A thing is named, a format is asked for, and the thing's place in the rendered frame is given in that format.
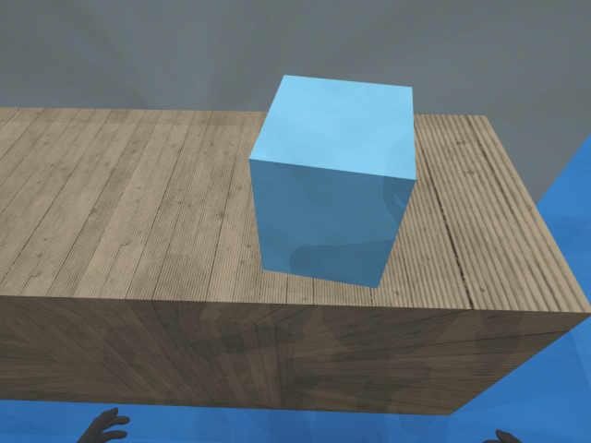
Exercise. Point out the pedestal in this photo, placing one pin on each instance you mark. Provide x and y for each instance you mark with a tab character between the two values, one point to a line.
130	273

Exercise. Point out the robot left hand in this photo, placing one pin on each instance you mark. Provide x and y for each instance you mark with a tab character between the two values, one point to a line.
94	434

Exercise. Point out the carton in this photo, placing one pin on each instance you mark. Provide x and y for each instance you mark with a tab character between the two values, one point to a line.
332	172

